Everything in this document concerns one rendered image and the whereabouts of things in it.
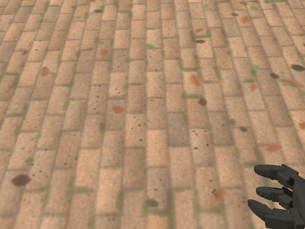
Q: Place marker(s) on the robot right hand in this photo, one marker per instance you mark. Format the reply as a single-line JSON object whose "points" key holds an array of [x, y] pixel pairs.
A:
{"points": [[293, 201]]}

